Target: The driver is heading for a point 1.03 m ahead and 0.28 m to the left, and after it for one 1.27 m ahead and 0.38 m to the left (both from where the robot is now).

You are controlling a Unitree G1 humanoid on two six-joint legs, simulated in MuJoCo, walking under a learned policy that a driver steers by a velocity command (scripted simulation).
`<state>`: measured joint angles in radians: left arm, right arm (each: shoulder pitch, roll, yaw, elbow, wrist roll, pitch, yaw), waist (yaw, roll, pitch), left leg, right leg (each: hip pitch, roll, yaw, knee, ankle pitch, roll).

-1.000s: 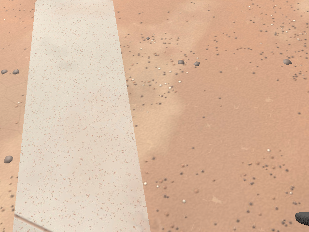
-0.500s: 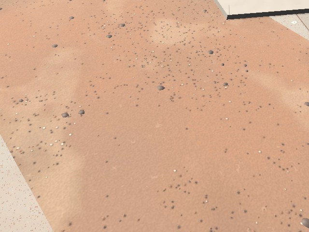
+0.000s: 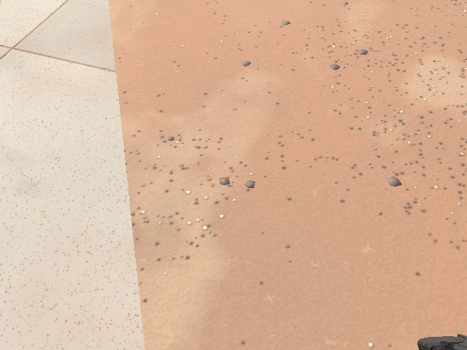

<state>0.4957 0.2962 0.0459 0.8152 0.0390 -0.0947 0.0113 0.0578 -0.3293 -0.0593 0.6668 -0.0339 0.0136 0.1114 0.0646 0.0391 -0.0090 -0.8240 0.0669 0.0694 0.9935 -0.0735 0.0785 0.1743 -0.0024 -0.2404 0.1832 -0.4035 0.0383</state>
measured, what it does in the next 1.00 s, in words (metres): walks ahead, turning left: left foot, then right foot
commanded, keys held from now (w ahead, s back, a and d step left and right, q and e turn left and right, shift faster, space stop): w+q+shift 0.62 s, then w+shift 0.16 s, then w+e+shift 0.16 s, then e+shift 0.06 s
